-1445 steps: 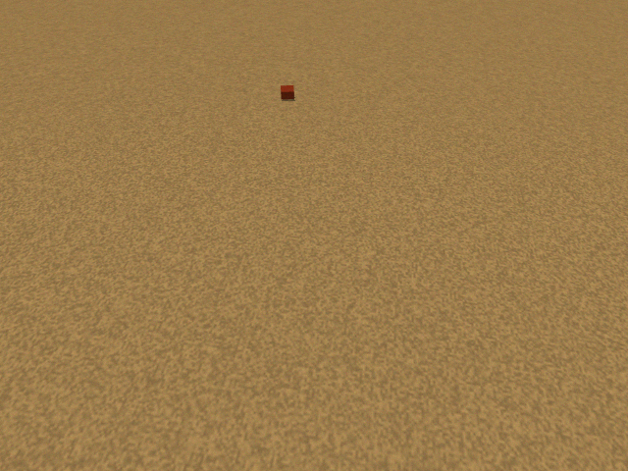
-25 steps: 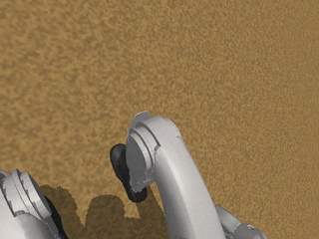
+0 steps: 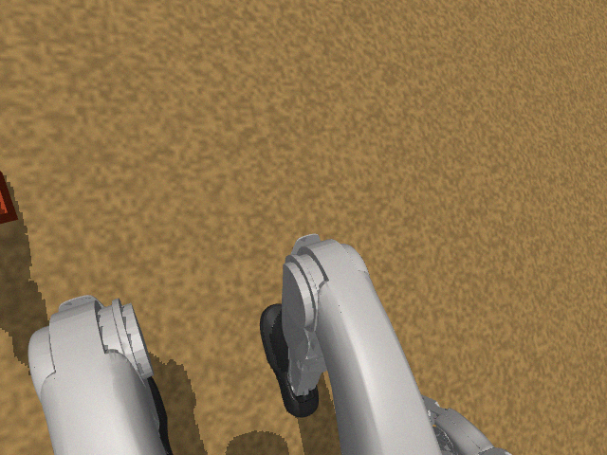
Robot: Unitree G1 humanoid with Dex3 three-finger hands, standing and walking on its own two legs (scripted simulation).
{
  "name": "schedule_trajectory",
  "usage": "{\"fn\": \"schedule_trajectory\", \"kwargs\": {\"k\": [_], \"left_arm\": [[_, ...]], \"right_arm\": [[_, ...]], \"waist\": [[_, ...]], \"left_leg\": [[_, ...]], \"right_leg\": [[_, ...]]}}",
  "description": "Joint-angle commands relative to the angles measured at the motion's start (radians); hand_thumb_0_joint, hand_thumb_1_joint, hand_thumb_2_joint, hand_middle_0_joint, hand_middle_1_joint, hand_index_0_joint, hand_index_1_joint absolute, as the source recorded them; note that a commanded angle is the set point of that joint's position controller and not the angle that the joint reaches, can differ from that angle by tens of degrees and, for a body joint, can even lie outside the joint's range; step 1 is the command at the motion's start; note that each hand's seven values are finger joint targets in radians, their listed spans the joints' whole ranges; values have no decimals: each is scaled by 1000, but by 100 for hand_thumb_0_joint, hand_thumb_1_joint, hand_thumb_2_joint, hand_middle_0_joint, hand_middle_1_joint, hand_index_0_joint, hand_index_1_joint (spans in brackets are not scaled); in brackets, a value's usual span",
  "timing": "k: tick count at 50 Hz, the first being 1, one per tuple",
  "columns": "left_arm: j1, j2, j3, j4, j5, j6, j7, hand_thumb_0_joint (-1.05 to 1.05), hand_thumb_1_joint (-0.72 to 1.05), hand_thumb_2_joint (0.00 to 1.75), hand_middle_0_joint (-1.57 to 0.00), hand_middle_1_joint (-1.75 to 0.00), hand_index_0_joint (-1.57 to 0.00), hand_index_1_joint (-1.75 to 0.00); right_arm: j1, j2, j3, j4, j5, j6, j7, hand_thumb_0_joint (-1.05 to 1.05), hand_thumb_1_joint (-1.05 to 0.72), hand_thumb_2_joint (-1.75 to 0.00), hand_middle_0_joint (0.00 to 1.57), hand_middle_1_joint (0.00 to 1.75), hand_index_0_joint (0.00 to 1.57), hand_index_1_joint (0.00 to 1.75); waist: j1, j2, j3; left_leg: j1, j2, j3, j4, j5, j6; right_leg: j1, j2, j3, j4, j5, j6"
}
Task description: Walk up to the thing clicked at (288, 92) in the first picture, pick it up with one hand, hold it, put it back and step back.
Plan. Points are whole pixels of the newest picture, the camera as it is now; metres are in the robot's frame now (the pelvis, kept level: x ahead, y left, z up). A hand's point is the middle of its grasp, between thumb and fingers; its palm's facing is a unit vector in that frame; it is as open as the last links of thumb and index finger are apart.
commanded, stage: withdraw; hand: left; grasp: from above
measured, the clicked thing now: out of the picture +0.47 +0.33 -0.30
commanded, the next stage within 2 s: home in 0.48 s
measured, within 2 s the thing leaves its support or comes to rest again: neither
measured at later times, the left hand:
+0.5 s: hand out of the picture +0.44 +0.33 -0.13, palm faces -0.49 -0.08 -0.87, open 13.4 cm
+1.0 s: hand out of the picture +0.40 +0.33 -0.04, palm faces -0.30 -0.42 -0.86, open 9.4 cm
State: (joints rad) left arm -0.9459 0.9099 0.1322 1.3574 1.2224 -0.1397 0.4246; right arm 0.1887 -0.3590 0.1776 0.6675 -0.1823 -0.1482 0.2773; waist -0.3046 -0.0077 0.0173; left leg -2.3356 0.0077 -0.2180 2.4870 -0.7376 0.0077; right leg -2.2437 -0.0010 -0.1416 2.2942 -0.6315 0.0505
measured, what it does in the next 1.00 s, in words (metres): rises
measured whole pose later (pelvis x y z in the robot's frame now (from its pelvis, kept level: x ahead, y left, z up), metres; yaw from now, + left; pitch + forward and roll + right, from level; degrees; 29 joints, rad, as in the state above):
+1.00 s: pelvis +0.00 +0.00 +0.08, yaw +7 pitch +37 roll -7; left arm -0.68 0.59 0.08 0.96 0.78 0.03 0.14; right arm 0.20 -0.28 0.01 0.66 -0.04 0.00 0.14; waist -0.16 0.09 -0.18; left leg -2.12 0.01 -0.08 2.18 -0.72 0.02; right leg -2.08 -0.03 -0.04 2.08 -0.65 0.05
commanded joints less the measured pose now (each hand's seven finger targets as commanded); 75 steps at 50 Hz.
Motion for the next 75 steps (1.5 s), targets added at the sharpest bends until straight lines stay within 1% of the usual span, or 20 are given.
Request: {"fn": "schedule_trajectory", "kwargs": {"k": [1,5,10,18,20,25,29,32,33,35,40,42,45,49,50,52,55,61,69,75], "left_arm": [[-234,16,-104,-161,-76,42,-83,0,-38,91,-19,-86,-18,-87],[-325,23,-127,-270,-109,28,-171,0,-40,93,-19,-89,-18,-90],[-380,37,-124,-218,-76,-3,-192,0,-39,93,-20,-88,-18,-89],[-389,146,-77,-20,11,-42,-139,0,-42,95,-16,-91,-16,-92],[-395,147,-80,21,17,-52,-128,0,-41,94,-17,-90,-17,-91],[-473,207,-46,-11,34,-91,-84,0,-41,93,-17,-91,-16,-91],[-472,211,-22,-63,39,-109,-45,0,-40,91,-17,-90,-18,-90],[-411,242,34,-202,24,-93,-12,0,-16,93,-25,-66,-22,-67],[-413,254,53,-277,8,-84,-4,0,-8,93,-25,-63,-22,-65],[-344,240,86,-310,-35,-46,6,0,8,90,-23,-55,-21,-57],[-284,126,55,-345,-166,50,-59,0,34,87,-21,-45,-20,-46],[-168,34,33,-371,-256,92,-106,0,47,90,-22,-44,-21,-45],[1,-102,-33,-459,-383,149,-211,0,65,92,-22,-40,-21,-40],[151,-148,-28,-643,-553,186,-339,0,81,98,-22,-39,-22,-39],[159,-192,-57,-725,-596,185,-363,0,86,96,-22,-36,-21,-36],[223,-216,-49,-822,-669,183,-391,0,90,90,-20,-30,-20,-30],[330,-211,2,-933,-743,176,-388,0,90,90,-20,-30,-20,-30],[471,-294,12,-1096,-849,220,-344,0,90,90,-20,-30,-20,-30],[715,-406,-30,-1273,-1083,355,-333,0,90,90,-20,-30,-20,-30],[874,-483,-35,-1313,-1170,423,-321,0,90,90,-20,-30,-20,-30]], "right_arm": [[185,-264,-148,-21,46,37,-18,0,-90,-90,20,30,20,30],[200,-261,-186,-11,76,70,-57,0,-90,-90,20,30,20,30],[189,-222,-181,-17,85,106,-114,0,-90,-90,20,30,20,30],[145,-182,-131,-29,65,120,-161,0,-89,-90,20,30,20,30],[143,-186,-126,-32,61,117,-165,0,-89,-90,20,30,20,30],[185,-215,-120,-30,44,103,-168,0,-89,-90,20,30,20,30],[216,-228,-132,-18,32,90,-164,0,-89,-90,20,30,20,30],[227,-243,-165,-31,35,83,-161,0,-88,-90,20,30,20,30],[228,-240,-178,-38,40,84,-159,0,-89,-90,20,30,20,30],[236,-246,-205,-36,51,87,-155,0,-89,-90,20,30,20,30],[273,-202,-240,-10,87,93,-139,0,-89,-90,20,30,20,30],[267,-191,-252,-5,106,104,-138,0,-89,-90,20,30,20,30],[239,-176,-262,-26,138,120,-143,0,-90,-90,20,30,20,30],[179,-161,-266,-74,161,136,-174,0,-90,-90,20,30,20,30],[162,-146,-265,-83,166,132,-183,0,-90,-90,20,30,20,30],[137,-133,-267,-102,174,120,-200,0,-90,-90,20,30,20,30],[87,-113,-269,-134,188,107,-223,0,-90,-90,20,30,20,30],[13,-74,-260,-176,206,82,-267,0,-90,-90,20,30,20,30],[-57,-42,-234,-221,221,38,-335,0,-90,-90,20,30,20,30],[-32,-15,-204,-217,227,1,-380,0,-90,-90,20,30,20,30]], "waist": [[-32,364,-599],[-21,316,-628],[-25,221,-636],[4,227,-609],[-6,245,-604],[-31,279,-673],[-20,387,-736],[26,488,-864],[41,525,-947],[78,544,-949],[94,465,-967],[126,433,-954],[121,317,-877],[134,136,-781],[128,126,-774],[147,98,-762],[192,120,-782],[213,170,-732],[200,102,-642],[205,110,-530]], "left_leg": [[472,3,105,-368,193,8],[517,-7,96,-431,132,9],[490,-26,121,-413,149,14],[395,-38,189,-386,121,26],[408,-34,181,-380,111,25],[454,-28,167,-338,176,21],[544,-24,160,-326,236,2],[665,-24,160,-351,307,-11],[707,-21,161,-369,325,-14],[746,-26,153,-407,348,-20],[744,-18,164,-472,293,5],[736,-22,168,-522,280,9],[732,-18,146,-597,261,15],[680,-19,150,-641,242,31],[686,-19,152,-660,239,34],[730,-18,149,-698,222,31],[805,-14,147,-762,200,25],[967,-6,133,-942,100,16],[1145,-7,134,-1128,56,22],[1314,2,105,-1278,140,11]], "right_leg": [[299,44,-66,-234,179,-90],[326,34,-43,-272,133,-90],[352,28,-19,-298,126,-94],[396,26,31,-310,47,-89],[365,25,27,-298,37,-90],[366,18,-6,-257,112,-84],[343,18,-28,-211,170,-93],[348,8,-31,-192,226,-100],[370,8,-29,-186,241,-101],[333,0,-23,-189,252,-108],[394,4,2,-270,232,-96],[421,3,12,-309,216,-95],[478,11,15,-377,207,-90],[604,11,38,-484,211,-84],[632,9,44,-511,211,-82],[666,2,51,-556,190,-82],[719,-5,68,-601,168,-80],[817,-6,90,-737,88,-78],[1034,-3,122,-971,40,-66],[1157,-2,116,-1084,117,-65]]}}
